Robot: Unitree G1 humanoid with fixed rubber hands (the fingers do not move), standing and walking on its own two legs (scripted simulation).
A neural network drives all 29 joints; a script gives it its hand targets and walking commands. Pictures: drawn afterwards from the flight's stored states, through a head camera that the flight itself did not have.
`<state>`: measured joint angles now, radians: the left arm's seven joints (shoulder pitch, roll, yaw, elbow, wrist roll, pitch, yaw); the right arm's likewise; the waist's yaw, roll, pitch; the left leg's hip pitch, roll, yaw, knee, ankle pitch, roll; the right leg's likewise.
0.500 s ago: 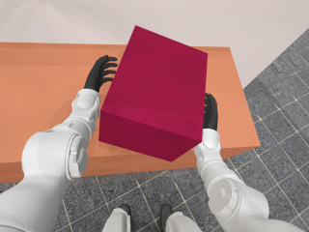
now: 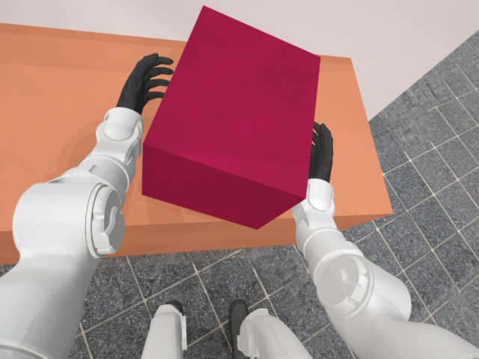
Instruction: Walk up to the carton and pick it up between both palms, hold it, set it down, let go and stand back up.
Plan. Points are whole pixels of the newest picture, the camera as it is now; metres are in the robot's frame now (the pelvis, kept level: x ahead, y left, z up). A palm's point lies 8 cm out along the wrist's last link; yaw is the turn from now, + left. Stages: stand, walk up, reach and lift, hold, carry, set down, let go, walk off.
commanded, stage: set down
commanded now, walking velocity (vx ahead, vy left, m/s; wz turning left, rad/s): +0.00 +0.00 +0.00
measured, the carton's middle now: (232, 125) +0.51 -0.01 -0.05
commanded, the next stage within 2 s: none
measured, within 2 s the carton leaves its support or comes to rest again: rests again in 0.86 s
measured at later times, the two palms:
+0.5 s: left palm (132, 108) +0.50 +0.16 -0.01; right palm (316, 171) +0.41 -0.15 -0.02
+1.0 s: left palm (131, 106) +0.51 +0.17 -0.02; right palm (310, 170) +0.41 -0.14 -0.03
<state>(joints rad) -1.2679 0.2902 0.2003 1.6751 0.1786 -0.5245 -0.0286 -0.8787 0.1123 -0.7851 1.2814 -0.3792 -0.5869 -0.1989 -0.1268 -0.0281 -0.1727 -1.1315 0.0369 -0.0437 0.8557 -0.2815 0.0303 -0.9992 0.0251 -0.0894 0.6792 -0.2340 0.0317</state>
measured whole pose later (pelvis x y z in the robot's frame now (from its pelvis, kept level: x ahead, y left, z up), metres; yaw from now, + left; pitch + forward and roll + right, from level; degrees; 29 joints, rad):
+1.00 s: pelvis -0.01 -0.01 -0.02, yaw +0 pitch +33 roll -9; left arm -1.32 0.34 0.31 1.55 0.33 -0.40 -0.10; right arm -0.97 0.16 -0.89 1.25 -0.43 -0.56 -0.21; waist -0.18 -0.08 -0.17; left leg -1.26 0.04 -0.09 0.98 -0.31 0.01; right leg -1.12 0.03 -0.14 0.81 -0.28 0.01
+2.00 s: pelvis -0.01 +0.00 -0.04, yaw +0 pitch +34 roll -9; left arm -1.23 0.34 0.24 1.46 0.28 -0.37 -0.06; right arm -1.00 0.09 -0.84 1.44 -0.37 -0.56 -0.18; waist -0.20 -0.04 -0.20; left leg -1.31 0.03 -0.08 1.08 -0.36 0.03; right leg -1.17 0.01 -0.13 0.92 -0.33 0.03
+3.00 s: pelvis +0.00 +0.03 +0.00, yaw -2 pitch +22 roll -7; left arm -1.18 0.44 -0.27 1.55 -0.34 -0.26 -0.08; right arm -0.91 -0.10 -0.18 1.34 0.23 -0.33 -0.21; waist -0.19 0.03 -0.20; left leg -0.95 0.01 -0.03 0.93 -0.36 0.04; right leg -0.85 0.01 -0.03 0.74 -0.27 0.07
